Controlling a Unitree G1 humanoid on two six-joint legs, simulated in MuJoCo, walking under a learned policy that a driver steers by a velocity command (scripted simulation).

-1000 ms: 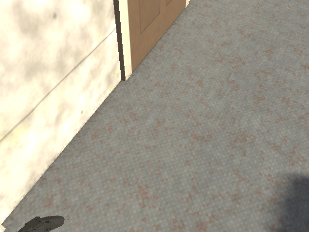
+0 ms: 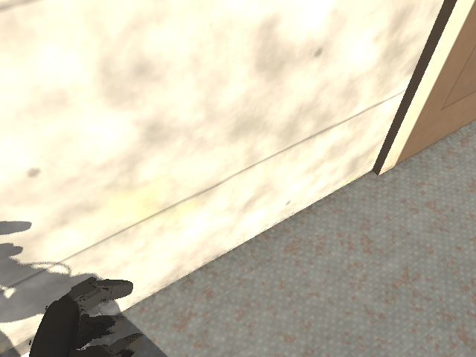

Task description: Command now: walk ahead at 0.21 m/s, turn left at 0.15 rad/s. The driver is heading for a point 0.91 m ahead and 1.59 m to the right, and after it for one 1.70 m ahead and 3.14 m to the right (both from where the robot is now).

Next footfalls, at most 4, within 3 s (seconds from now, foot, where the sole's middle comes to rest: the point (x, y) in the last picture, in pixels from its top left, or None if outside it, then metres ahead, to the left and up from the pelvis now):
0.30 left None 0.16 0.13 -0.75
0.64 right None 0.12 -0.17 -0.75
1.20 left None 0.19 0.02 -0.75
1.56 right None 0.02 -0.22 -0.75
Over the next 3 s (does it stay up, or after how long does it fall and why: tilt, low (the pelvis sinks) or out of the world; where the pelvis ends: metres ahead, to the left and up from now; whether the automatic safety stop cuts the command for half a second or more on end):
stays up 0.16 -0.38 0.00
